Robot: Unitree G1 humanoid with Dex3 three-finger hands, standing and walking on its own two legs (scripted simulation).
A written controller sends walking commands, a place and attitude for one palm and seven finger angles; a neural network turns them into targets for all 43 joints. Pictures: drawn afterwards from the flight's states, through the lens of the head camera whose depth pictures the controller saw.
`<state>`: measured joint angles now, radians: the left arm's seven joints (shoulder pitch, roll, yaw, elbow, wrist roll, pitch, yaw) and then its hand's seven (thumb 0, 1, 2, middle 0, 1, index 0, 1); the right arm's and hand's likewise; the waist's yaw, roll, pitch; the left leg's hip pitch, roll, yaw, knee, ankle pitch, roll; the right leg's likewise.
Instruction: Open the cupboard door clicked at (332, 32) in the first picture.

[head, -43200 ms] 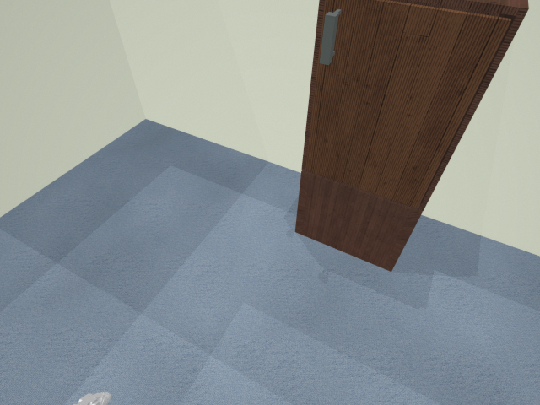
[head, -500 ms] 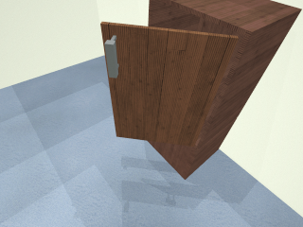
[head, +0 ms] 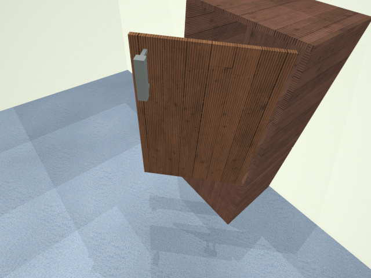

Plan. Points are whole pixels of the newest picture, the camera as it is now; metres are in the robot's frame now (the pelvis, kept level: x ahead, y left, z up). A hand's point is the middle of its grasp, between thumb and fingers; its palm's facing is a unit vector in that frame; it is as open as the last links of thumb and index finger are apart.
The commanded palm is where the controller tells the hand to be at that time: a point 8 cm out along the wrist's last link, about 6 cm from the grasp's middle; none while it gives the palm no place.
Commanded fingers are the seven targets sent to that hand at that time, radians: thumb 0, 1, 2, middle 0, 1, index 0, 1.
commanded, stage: come to a stop and stand still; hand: left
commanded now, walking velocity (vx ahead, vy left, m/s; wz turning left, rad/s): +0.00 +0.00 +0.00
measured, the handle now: (143, 74) +0.57 +0.16 +0.15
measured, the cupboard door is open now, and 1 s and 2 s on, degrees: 43 43 43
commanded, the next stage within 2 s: look again from close up in 0.14 s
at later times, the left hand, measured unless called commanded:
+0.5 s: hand out of the picture -0.02 +0.16 -0.18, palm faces +0.04 -0.99 -0.14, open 7.4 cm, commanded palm none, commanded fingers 0.00 0.90 0.90 -0.20 -0.30 -0.20 -0.30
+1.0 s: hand out of the picture +0.13 +0.20 -0.07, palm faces +0.28 -0.93 -0.24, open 7.3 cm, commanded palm +0.11 +0.22 -0.05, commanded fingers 0.00 0.69 0.81 -0.22 -0.44 -0.22 -0.44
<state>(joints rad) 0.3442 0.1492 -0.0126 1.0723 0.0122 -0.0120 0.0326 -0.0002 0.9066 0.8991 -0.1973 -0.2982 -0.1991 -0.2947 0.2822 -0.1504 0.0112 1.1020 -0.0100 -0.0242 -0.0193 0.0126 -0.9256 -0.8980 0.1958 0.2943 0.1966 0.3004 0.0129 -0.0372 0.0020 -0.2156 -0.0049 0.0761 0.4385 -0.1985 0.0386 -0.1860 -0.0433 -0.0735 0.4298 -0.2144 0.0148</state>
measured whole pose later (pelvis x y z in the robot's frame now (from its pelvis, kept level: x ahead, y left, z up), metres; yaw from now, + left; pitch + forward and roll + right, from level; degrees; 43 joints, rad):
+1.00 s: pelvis +0.00 +0.00 -0.01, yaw +1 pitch -1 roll +0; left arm 0.54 0.22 0.02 0.20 -0.14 0.02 0.16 0.06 0.94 0.88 -0.20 -0.33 -0.20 -0.32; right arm 0.39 -0.22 0.02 0.87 0.06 -0.25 -0.07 0.03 -0.93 -0.90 0.20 0.29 0.20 0.30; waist -0.02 0.02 -0.03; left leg -0.28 -0.02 0.06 0.54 -0.25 0.04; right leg -0.26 -0.06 -0.07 0.57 -0.30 0.00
